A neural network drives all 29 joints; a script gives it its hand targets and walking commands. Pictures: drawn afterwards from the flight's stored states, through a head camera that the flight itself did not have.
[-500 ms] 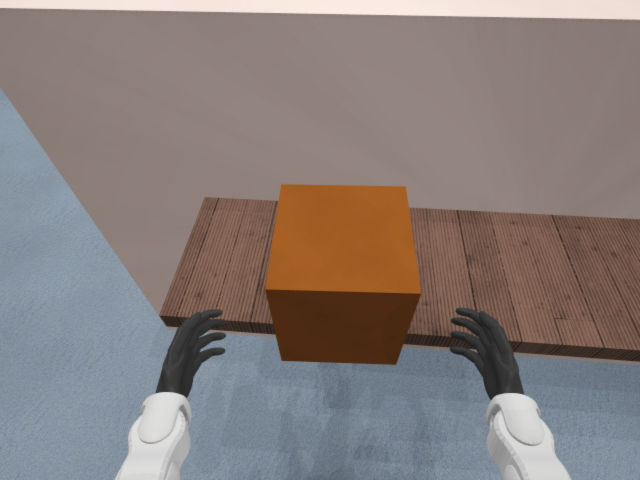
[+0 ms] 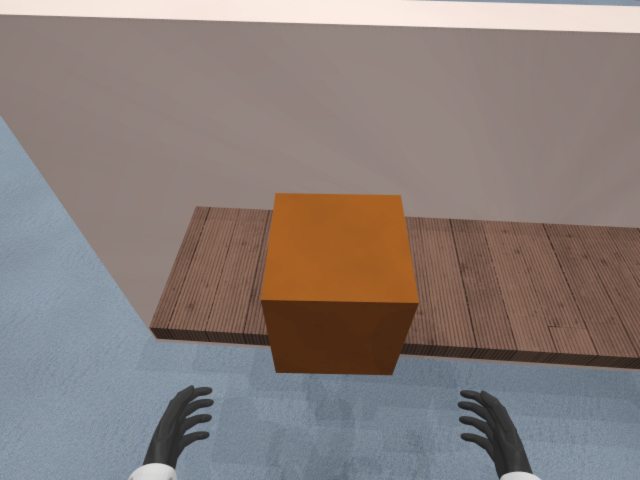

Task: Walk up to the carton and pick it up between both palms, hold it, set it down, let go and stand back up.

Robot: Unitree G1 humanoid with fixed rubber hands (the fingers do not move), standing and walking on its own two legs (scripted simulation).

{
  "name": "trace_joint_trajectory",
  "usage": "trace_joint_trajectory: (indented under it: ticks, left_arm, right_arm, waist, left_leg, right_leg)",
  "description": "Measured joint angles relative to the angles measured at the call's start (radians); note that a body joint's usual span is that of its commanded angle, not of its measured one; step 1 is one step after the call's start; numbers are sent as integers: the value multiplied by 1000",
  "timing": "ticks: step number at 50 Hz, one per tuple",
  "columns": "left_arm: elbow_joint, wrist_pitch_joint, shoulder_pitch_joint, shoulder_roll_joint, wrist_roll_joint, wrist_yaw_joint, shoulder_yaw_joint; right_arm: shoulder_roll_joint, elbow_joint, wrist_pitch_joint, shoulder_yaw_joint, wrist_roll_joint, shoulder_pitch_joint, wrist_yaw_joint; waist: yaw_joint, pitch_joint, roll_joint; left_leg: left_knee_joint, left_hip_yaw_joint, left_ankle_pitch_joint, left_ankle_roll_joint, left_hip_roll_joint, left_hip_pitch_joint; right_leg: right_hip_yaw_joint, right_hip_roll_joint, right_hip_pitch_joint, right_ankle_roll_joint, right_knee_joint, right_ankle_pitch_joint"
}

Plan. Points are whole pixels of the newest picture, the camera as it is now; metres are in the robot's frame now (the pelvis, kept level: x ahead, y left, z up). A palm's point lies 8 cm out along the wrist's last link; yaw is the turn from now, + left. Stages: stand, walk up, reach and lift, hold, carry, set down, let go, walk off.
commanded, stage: let go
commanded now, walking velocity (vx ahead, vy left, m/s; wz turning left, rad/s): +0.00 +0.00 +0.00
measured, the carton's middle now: (335, 287) +0.37 +0.01 +0.00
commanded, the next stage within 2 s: stand in 0.58 s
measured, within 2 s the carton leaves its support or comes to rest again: neither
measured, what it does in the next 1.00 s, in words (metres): stands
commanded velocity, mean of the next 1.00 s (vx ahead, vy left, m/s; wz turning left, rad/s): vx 0.00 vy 0.00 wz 0.00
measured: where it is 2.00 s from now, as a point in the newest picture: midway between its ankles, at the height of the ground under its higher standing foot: outside the picture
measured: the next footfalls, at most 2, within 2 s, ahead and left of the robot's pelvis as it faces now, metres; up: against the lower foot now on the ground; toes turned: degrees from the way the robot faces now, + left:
none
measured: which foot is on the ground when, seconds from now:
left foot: down 0.00-1.00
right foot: down 0.00-1.00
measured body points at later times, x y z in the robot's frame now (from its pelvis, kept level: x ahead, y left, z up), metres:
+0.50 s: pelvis +0.01 -0.03 +0.00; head +0.02 -0.01 +0.45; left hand +0.16 +0.20 -0.09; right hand +0.18 -0.25 -0.10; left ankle -0.02 +0.11 -0.74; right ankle -0.02 -0.14 -0.74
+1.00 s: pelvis -0.01 -0.02 +0.00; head -0.04 -0.02 +0.45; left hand -0.03 +0.22 -0.15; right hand -0.03 -0.27 -0.15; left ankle -0.02 +0.11 -0.74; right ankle -0.02 -0.14 -0.74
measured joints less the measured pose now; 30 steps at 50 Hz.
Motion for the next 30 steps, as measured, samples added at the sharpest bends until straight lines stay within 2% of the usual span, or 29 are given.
trace_joint_trajectory:
  ticks: [6, 13, 21, 30]
  left_arm:
    - [-19, 133, 49, 26, 28, 30, -2]
    - [-105, 238, 41, 31, 55, 49, -11]
    - [-113, 284, 22, 4, 80, 34, 12]
    - [-95, 292, 42, 21, 68, 24, 12]
  right_arm:
    - [-35, 85, 24, -38, -61, 7, 39]
    - [-57, 82, 43, -51, -95, -32, 65]
    - [-41, 99, 61, -27, -98, -64, 52]
    - [-34, 123, 90, -30, -111, -75, 47]
  waist:
    - [-16, 22, -7]
    - [-40, 46, -16]
    - [-52, 23, -25]
    - [-44, 11, -19]
  left_leg:
    - [42, -5, -23, -7, 0, -32]
    - [57, -17, -29, -21, 6, -52]
    - [34, -43, -20, -34, 8, -26]
    - [27, -58, -9, -40, 12, -14]
  right_leg:
    - [-4, 0, -40, -7, 63, -37]
    - [-16, 5, -65, -19, 97, -56]
    - [-41, 8, -35, -30, 85, -63]
    - [-55, 12, -16, -37, 76, -56]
